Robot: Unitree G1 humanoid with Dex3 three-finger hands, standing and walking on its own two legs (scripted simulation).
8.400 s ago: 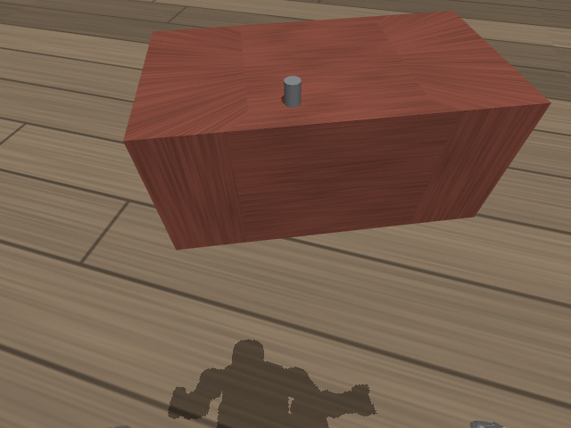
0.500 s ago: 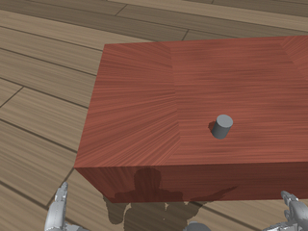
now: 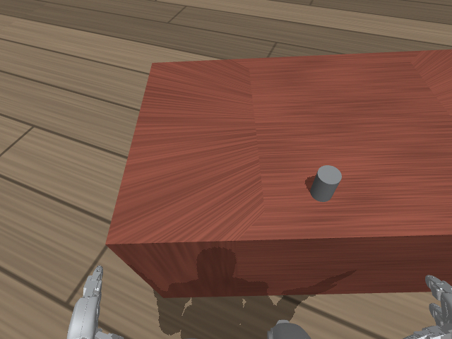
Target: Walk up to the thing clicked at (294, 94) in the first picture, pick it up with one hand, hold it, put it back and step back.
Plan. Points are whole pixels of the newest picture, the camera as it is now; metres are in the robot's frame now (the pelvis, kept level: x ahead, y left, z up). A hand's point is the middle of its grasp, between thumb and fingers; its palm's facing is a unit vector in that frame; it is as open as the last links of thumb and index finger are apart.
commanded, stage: go down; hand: right
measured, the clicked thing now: (325, 184) +0.45 -0.21 -0.09
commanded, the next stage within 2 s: approach in 1.66 s
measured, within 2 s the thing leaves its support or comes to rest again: neither
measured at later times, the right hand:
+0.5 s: hand (436, 242) +0.27 -0.35 -0.01, palm faces +0.19 +0.97 -0.19, open 17.5 cm
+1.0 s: hand (448, 212) +0.32 -0.38 +0.01, palm faces +0.21 +0.97 -0.13, open 17.7 cm
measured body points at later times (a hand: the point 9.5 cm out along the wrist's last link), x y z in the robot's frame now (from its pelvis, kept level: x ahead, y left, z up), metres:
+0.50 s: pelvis -0.02 +0.00 +0.00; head +0.03 -0.02 +0.44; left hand +0.12 +0.26 -0.06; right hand +0.26 -0.40 +0.00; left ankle -0.05 +0.13 -0.70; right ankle +0.02 -0.13 -0.70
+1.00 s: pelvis -0.01 -0.01 +0.00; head +0.06 -0.04 +0.44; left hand +0.13 +0.25 -0.05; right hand +0.30 -0.43 +0.02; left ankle -0.05 +0.13 -0.70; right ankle +0.02 -0.13 -0.70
